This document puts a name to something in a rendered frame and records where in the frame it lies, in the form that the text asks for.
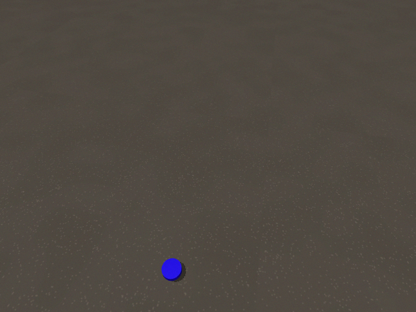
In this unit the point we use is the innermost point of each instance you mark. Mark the tin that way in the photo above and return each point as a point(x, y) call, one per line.
point(171, 269)

